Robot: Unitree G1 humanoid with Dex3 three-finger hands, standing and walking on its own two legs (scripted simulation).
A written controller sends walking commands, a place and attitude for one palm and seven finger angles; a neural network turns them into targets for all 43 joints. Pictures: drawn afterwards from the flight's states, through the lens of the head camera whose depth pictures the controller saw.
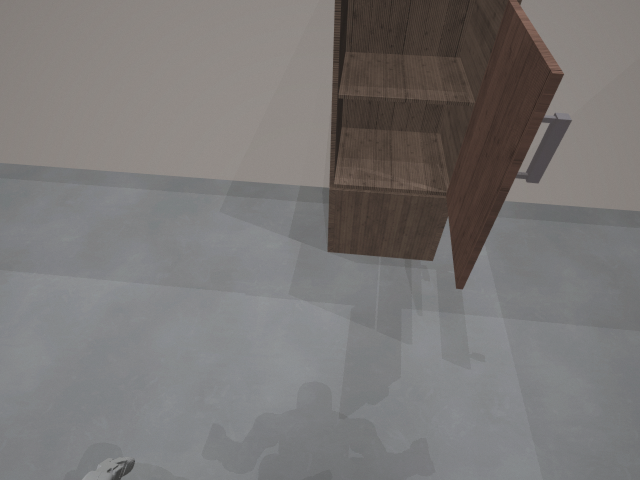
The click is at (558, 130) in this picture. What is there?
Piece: cupboard door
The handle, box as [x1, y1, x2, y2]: [516, 113, 571, 182]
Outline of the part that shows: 568,114 555,113 553,116 544,116 542,121 550,123 527,170 525,172 518,172 516,177 525,178 527,182 538,182 571,120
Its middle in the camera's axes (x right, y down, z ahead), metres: +0.43 -0.18 +0.77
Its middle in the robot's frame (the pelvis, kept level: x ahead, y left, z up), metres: +0.72 -0.40 +0.04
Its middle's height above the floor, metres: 0.81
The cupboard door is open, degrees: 88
